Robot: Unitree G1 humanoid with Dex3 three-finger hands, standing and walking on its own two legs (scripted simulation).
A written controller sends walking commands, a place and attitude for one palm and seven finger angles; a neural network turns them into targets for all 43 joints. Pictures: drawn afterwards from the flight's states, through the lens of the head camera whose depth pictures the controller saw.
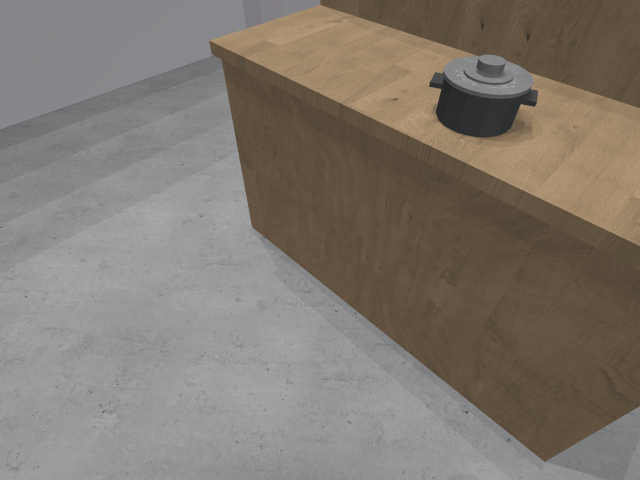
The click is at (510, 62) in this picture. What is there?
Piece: lid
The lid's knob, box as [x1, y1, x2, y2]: [477, 55, 505, 73]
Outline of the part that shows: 479,57 477,63 478,69 490,73 502,71 505,63 505,60 503,58 495,55 482,55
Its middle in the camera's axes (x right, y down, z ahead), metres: +0.34 -0.35 +0.77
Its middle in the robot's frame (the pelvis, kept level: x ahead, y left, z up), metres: +0.84 -0.29 +0.15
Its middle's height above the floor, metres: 0.93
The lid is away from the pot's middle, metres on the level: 0.00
